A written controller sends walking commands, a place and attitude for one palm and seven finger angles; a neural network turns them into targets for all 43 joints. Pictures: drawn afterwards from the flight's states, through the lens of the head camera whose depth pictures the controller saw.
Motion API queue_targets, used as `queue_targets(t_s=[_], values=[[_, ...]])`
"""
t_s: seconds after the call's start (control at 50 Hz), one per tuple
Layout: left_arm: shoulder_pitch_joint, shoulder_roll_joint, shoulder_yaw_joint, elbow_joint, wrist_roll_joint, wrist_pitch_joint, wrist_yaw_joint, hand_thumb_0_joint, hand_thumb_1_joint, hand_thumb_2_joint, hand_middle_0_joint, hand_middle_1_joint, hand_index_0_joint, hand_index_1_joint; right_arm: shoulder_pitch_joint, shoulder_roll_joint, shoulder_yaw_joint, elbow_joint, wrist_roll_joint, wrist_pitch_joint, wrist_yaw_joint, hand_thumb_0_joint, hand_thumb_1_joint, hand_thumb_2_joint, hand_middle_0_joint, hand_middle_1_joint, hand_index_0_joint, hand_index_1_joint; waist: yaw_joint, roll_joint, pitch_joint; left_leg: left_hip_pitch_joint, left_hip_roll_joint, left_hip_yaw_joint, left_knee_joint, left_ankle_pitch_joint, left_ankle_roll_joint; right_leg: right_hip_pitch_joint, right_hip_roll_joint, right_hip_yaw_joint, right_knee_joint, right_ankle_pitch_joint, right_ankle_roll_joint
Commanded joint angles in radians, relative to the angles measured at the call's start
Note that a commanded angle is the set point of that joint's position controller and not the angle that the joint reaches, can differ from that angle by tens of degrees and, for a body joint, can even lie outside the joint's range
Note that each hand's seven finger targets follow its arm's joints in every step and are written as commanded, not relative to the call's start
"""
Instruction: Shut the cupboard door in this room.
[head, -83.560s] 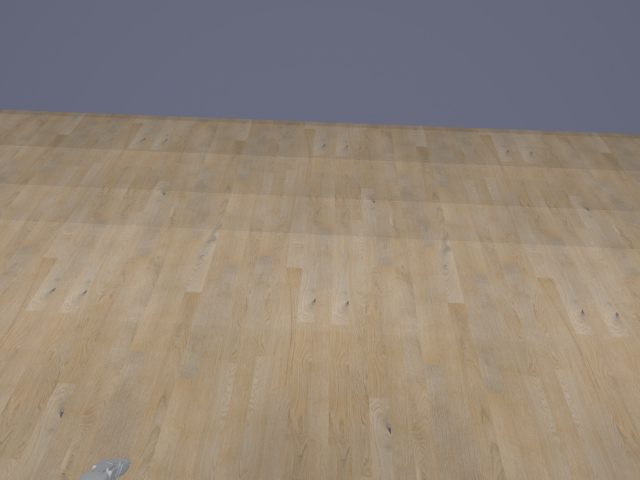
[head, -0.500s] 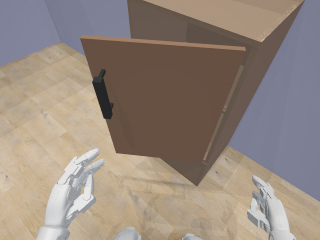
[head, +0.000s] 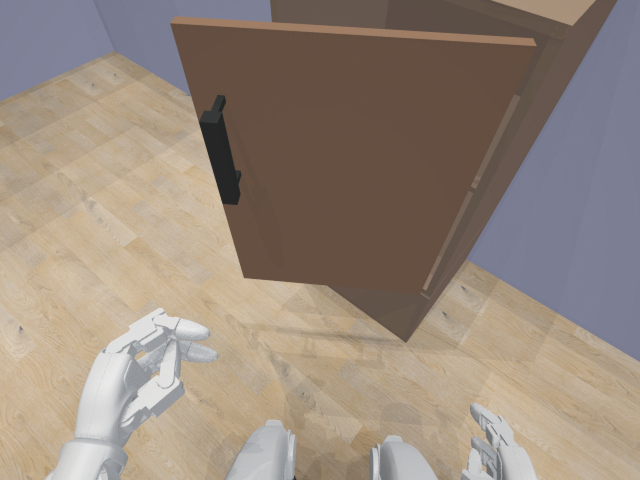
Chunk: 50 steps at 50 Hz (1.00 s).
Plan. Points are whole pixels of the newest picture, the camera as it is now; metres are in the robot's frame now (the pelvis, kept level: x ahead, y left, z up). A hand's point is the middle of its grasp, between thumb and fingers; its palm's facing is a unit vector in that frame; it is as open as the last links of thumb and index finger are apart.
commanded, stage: raise the hand and make a fist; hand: left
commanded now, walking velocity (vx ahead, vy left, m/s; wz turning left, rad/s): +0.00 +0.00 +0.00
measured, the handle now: (225, 152) +0.54 +0.18 +0.08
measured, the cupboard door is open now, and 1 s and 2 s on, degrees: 34 34 34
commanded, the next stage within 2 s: bring the fist close to the handle in 1.10 s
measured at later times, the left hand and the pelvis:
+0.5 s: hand (165, 365) +0.23 +0.18 +0.07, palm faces -0.03 -1.00 -0.04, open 3.1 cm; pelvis +0.02 +0.00 +0.01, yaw +1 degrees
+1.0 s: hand (174, 347) +0.25 +0.17 +0.07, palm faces -0.04 -1.00 -0.03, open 3.1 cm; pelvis +0.03 -0.01 +0.01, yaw +0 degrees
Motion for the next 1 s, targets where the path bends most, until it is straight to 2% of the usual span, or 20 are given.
queue_targets(t_s=[0.0,0.04,0.12,0.2,0.22,0.26,0.32,0.38,0.42,0.46,0.52,0.6,0.66,0.7,0.74,0.78,0.82,0.88,0.92,0.98], values=[[-0.021,0.069,0.032,-0.201,-0.008,-0.124,0.012,0.000,0.900,0.900,-0.952,-1.120,-0.952,-1.120,-0.120,-0.162,-0.069,-0.191,0.000,-0.083,-0.006,0.000,-0.900,-0.900,0.200,0.300,0.200,0.300,0.010,-0.023,-0.172,0.163,-0.006,-0.086,-0.251,-0.043,-0.012,0.052,0.022,0.002,-0.171,-0.053,-0.028],[-0.003,0.066,0.020,-0.196,0.000,-0.125,0.004,0.000,0.900,0.900,-0.988,-1.160,-0.988,-1.160,-0.115,-0.166,-0.071,-0.199,0.001,-0.080,-0.004,0.000,-0.900,-0.900,0.200,0.300,0.200,0.300,0.012,-0.010,-0.170,0.172,-0.005,-0.090,-0.263,-0.036,-0.012,0.057,0.021,-0.003,-0.166,-0.032,-0.030],[-0.005,0.109,0.060,-0.218,0.000,-0.113,0.000,0.000,0.900,0.900,-1.062,-1.240,-1.062,-1.240,-0.103,-0.173,-0.077,-0.206,0.004,-0.067,-0.007,0.000,-0.900,-0.900,0.200,0.300,0.200,0.300,0.019,0.008,-0.194,0.201,-0.005,-0.090,-0.268,0.003,-0.012,0.082,0.027,-0.001,-0.168,0.012,-0.033],[-0.013,0.095,0.054,-0.250,-0.010,-0.111,0.005,0.000,0.900,0.900,-1.135,-1.320,-1.135,-1.320,-0.094,-0.168,-0.076,-0.215,0.004,-0.051,-0.004,0.000,-0.900,-0.900,0.200,0.300,0.200,0.300,0.014,0.037,-0.197,0.243,-0.004,-0.087,-0.272,0.063,-0.018,0.096,0.029,-0.009,-0.170,0.068,-0.033],[-0.018,0.114,0.074,-0.249,-0.008,-0.109,0.005,0.000,0.900,0.900,-1.153,-1.340,-1.153,-1.340,-0.089,-0.168,-0.076,-0.212,0.003,-0.047,-0.005,0.000,-0.900,-0.900,0.200,0.300,0.200,0.300,0.017,0.033,-0.201,0.243,-0.004,-0.088,-0.266,0.088,-0.016,0.106,0.033,-0.009,-0.168,0.086,-0.035],[-0.016,0.093,0.061,-0.230,-0.012,-0.105,-0.004,0.000,0.900,0.900,-1.190,-1.380,-1.190,-1.380,-0.089,-0.168,-0.075,-0.218,0.003,-0.036,-0.003,0.000,-0.900,-0.900,0.200,0.300,0.200,0.300,0.008,0.013,-0.189,0.239,-0.004,-0.080,-0.261,0.090,-0.017,0.108,0.033,-0.009,-0.177,0.087,-0.031],[-0.039,0.114,0.072,-0.205,-0.012,-0.092,-0.025,0.000,0.900,0.900,-1.245,-1.440,-1.245,-1.440,-0.084,-0.172,-0.071,-0.217,0.006,-0.027,-0.005,0.000,-0.900,-0.900,0.200,0.300,0.200,0.300,0.004,0.027,-0.169,0.231,-0.006,-0.076,-0.256,0.093,-0.014,0.113,0.037,-0.001,-0.188,0.092,-0.033],[-0.054,0.121,0.084,-0.203,-0.027,-0.084,-0.050,0.000,0.900,0.900,-1.300,-1.500,-1.300,-1.500,-0.081,-0.170,-0.069,-0.223,0.007,-0.024,-0.005,0.000,-0.900,-0.900,0.200,0.300,0.200,0.300,0.003,0.023,-0.201,0.245,-0.009,-0.064,-0.243,0.131,-0.013,0.139,0.034,0.004,-0.196,0.129,-0.030],[-0.068,0.137,0.101,-0.188,-0.034,-0.076,-0.062,0.000,0.900,0.900,-1.300,-1.500,-1.300,-1.500,-0.080,-0.171,-0.066,-0.218,0.009,-0.021,-0.007,0.000,-0.900,-0.900,0.200,0.300,0.200,0.300,0.002,0.007,-0.184,0.235,-0.008,-0.061,-0.240,0.129,-0.010,0.149,0.038,0.011,-0.208,0.126,-0.031],[-0.082,0.137,0.110,-0.209,-0.045,-0.078,-0.073,0.000,0.900,0.900,-1.300,-1.500,-1.300,-1.500,-0.082,-0.168,-0.066,-0.220,0.008,-0.024,-0.007,0.000,-0.900,-0.900,0.200,0.300,0.200,0.300,0.006,0.022,-0.219,0.249,-0.010,-0.056,-0.232,0.166,-0.011,0.171,0.034,0.015,-0.202,0.163,-0.030],[-0.086,0.159,0.135,-0.198,-0.050,-0.074,-0.079,0.000,0.900,0.900,-1.300,-1.500,-1.300,-1.500,-0.081,-0.169,-0.064,-0.211,0.008,-0.025,-0.007,0.000,-0.900,-0.900,0.200,0.300,0.200,0.300,0.012,0.033,-0.226,0.257,-0.010,-0.056,-0.229,0.203,-0.011,0.184,0.037,0.014,-0.197,0.198,-0.033],[-0.102,0.144,0.134,-0.148,-0.069,-0.060,-0.094,0.000,0.900,0.900,-1.300,-1.500,-1.300,-1.500,-0.081,-0.170,-0.063,-0.210,0.013,-0.023,-0.010,0.000,-0.900,-0.900,0.200,0.300,0.200,0.300,0.001,-0.027,-0.188,0.223,-0.012,-0.047,-0.234,0.160,-0.009,0.194,0.032,0.026,-0.231,0.155,-0.023],[-0.116,0.155,0.145,-0.155,-0.074,-0.061,-0.103,0.000,0.900,0.900,-1.300,-1.500,-1.300,-1.500,-0.083,-0.172,-0.064,-0.207,0.016,-0.026,-0.012,0.000,-0.900,-0.900,0.200,0.300,0.200,0.300,0.009,-0.005,-0.216,0.234,-0.013,-0.041,-0.233,0.187,-0.008,0.219,0.027,0.037,-0.230,0.179,-0.024],[-0.117,0.155,0.146,-0.142,-0.077,-0.059,-0.104,0.000,0.900,0.900,-1.300,-1.500,-1.300,-1.500,-0.080,-0.172,-0.063,-0.206,0.017,-0.027,-0.012,0.000,-0.900,-0.900,0.200,0.300,0.200,0.300,0.009,-0.001,-0.203,0.236,-0.014,-0.041,-0.243,0.175,-0.008,0.215,0.027,0.036,-0.239,0.164,-0.024],[-0.102,0.152,0.149,-0.124,-0.082,-0.059,-0.106,0.000,0.900,0.900,-1.300,-1.500,-1.300,-1.500,-0.081,-0.171,-0.065,-0.205,0.017,-0.027,-0.011,0.000,-0.900,-0.900,0.200,0.300,0.200,0.300,0.011,-0.028,-0.204,0.223,-0.015,-0.039,-0.237,0.182,-0.007,0.229,0.025,0.044,-0.241,0.170,-0.022],[-0.104,0.148,0.142,-0.123,-0.083,-0.065,-0.107,0.000,0.900,0.900,-1.300,-1.500,-1.300,-1.500,-0.084,-0.171,-0.066,-0.203,0.018,-0.029,-0.011,0.000,-0.900,-0.900,0.200,0.300,0.200,0.300,0.010,-0.006,-0.191,0.219,-0.015,-0.035,-0.237,0.169,-0.009,0.220,0.022,0.052,-0.247,0.154,-0.021],[-0.109,0.169,0.162,-0.120,-0.083,-0.074,-0.100,0.000,0.900,0.900,-1.300,-1.500,-1.300,-1.500,-0.086,-0.174,-0.069,-0.198,0.016,-0.030,-0.011,0.000,-0.900,-0.900,0.200,0.300,0.200,0.300,0.013,-0.035,-0.188,0.204,-0.014,-0.036,-0.230,0.166,-0.007,0.228,0.022,0.062,-0.249,0.142,-0.022],[-0.115,0.154,0.148,-0.133,-0.082,-0.089,-0.099,0.000,0.900,0.900,-1.300,-1.500,-1.300,-1.500,-0.086,-0.170,-0.069,-0.200,0.017,-0.030,-0.009,0.000,-0.900,-0.900,0.200,0.300,0.200,0.300,0.013,-0.004,-0.201,0.208,-0.016,-0.030,-0.227,0.163,-0.008,0.222,0.017,0.069,-0.247,0.137,-0.020],[-0.108,0.172,0.165,-0.122,-0.080,-0.094,-0.093,0.000,0.900,0.900,-1.300,-1.500,-1.300,-1.500,-0.082,-0.174,-0.072,-0.195,0.015,-0.027,-0.009,0.000,-0.900,-0.900,0.200,0.300,0.200,0.300,0.010,-0.037,-0.195,0.200,-0.013,-0.034,-0.225,0.164,-0.005,0.227,0.022,0.069,-0.247,0.136,-0.020],[-0.114,0.156,0.147,-0.135,-0.078,-0.099,-0.090,0.000,0.900,0.900,-1.300,-1.500,-1.300,-1.500,-0.084,-0.172,-0.071,-0.199,0.017,-0.025,-0.009,0.000,-0.900,-0.900,0.200,0.300,0.200,0.300,0.008,0.001,-0.199,0.213,-0.014,-0.029,-0.230,0.153,-0.006,0.211,0.020,0.065,-0.245,0.132,-0.019]])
